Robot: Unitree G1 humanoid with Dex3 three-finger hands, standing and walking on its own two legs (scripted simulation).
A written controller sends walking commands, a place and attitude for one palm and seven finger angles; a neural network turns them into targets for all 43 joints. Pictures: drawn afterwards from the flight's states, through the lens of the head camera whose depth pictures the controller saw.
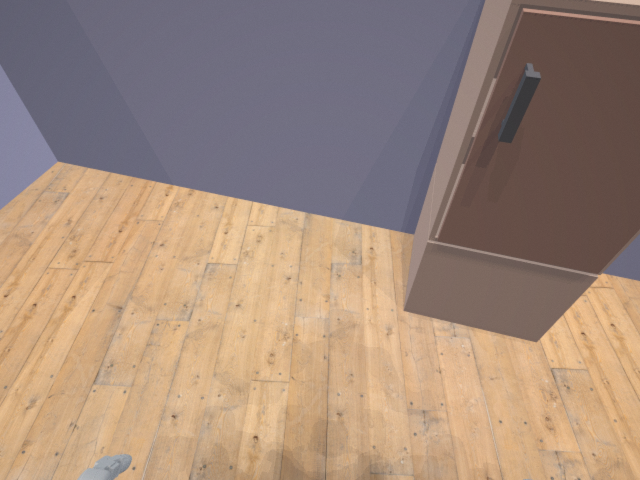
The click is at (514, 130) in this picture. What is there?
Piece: cupboard door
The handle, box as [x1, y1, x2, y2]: [498, 63, 540, 142]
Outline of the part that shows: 526,63 523,76 507,114 501,123 501,128 498,134 498,140 511,142 540,79 539,72 534,72 532,64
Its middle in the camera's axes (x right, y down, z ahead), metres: +0.38 -0.26 +0.74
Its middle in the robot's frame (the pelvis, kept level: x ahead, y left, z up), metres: +0.76 -0.33 +0.11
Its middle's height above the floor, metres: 0.87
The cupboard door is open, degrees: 0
